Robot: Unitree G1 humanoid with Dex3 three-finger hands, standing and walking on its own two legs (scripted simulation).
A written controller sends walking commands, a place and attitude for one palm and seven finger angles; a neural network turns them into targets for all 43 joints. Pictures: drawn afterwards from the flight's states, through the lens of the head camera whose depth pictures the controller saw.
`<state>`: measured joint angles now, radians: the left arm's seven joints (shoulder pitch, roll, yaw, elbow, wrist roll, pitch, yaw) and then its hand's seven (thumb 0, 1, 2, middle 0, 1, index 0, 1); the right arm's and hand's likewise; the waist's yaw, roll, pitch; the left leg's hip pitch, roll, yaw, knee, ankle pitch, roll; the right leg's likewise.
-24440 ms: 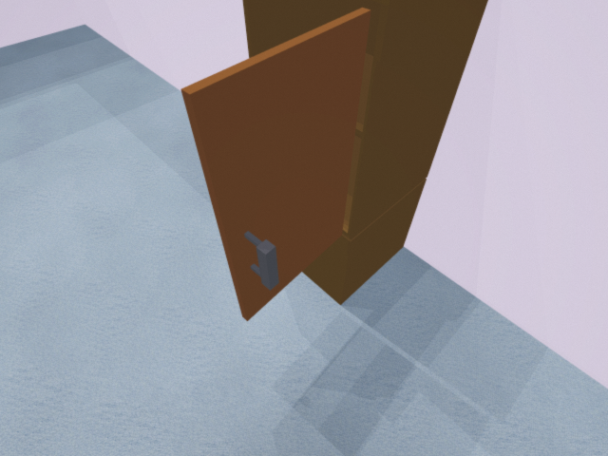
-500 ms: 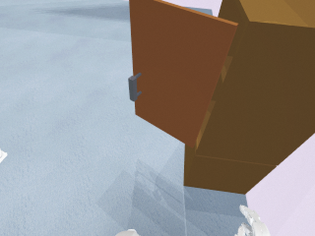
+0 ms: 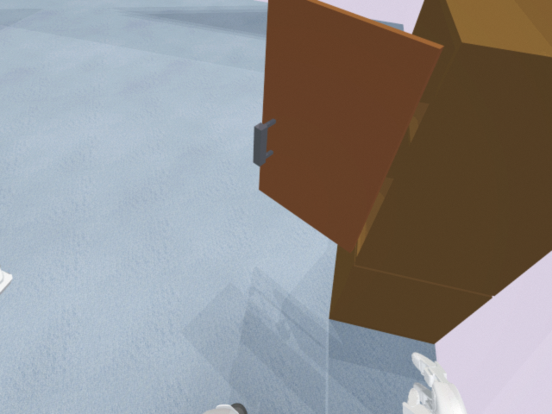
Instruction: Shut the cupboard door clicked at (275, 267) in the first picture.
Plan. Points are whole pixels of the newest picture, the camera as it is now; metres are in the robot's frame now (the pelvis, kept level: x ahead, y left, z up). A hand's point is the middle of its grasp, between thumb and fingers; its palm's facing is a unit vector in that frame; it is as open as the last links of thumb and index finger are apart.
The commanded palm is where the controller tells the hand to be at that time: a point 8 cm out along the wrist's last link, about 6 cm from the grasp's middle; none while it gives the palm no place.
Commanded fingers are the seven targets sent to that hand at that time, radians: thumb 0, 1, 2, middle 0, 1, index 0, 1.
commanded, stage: step back with the hand held close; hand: left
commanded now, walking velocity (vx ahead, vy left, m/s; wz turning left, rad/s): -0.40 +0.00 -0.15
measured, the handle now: (265, 141) +0.79 +0.08 -0.09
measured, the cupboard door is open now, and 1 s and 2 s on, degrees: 62 62 62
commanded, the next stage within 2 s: stop stepping back and stand still in 0.22 s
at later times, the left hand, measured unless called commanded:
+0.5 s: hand out of the picture +0.13 +0.27 +0.17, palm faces +0.37 -0.82 -0.43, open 7.4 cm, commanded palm +0.09 +0.31 +0.19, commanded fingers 0.00 0.90 0.90 -0.20 -0.30 -0.20 -0.30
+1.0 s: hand out of the picture +0.10 +0.28 +0.17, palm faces +0.39 -0.84 -0.38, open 7.4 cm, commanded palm +0.05 +0.32 +0.19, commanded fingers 0.00 0.90 0.90 -0.20 -0.30 -0.20 -0.30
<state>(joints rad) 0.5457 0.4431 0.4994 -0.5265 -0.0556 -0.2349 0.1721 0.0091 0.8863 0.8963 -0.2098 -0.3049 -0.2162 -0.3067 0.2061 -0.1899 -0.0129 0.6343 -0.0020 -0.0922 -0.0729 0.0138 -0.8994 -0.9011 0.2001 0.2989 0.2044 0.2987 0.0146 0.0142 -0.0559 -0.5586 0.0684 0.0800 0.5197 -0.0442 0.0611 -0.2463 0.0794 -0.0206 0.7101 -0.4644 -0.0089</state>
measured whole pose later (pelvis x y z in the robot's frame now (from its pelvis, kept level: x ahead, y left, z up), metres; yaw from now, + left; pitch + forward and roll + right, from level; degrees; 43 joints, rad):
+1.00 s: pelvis -0.12 +0.04 +0.00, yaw -8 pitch -2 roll -1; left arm 0.51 0.38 0.39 -0.43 -0.03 -0.16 0.18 0.01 0.89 0.90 -0.21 -0.31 -0.22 -0.31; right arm 0.29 -0.23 0.01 0.69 0.00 -0.06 -0.08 0.01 -0.90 -0.90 0.20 0.30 0.21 0.30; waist 0.01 0.00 -0.05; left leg -0.31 0.02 0.04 0.58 -0.22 0.02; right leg -0.19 0.02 -0.03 0.56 -0.34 -0.02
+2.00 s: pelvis -0.13 +0.05 +0.02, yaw -8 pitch -2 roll +0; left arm 0.30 0.23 0.02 1.14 0.02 0.01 0.02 0.00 0.91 0.90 -0.20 -0.30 -0.20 -0.30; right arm 0.25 -0.21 -0.01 1.12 -0.02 0.02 -0.02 0.01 -0.90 -0.90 0.20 0.30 0.20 0.30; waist 0.00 0.02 0.04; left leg -0.24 0.00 0.06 0.39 -0.13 0.03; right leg -0.13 0.00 -0.02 0.41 -0.25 -0.01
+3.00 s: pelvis -0.10 +0.03 +0.02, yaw -9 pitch -1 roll +0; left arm 0.18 0.27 0.01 1.13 0.01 -0.01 0.01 0.00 0.90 0.90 -0.20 -0.30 -0.20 -0.30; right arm 0.14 -0.28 0.00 1.12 -0.02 0.00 -0.02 0.01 -0.90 -0.90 0.20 0.30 0.20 0.30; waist 0.00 0.00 0.04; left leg -0.16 0.01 0.06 0.34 -0.15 0.01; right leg -0.04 0.02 -0.02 0.31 -0.25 -0.02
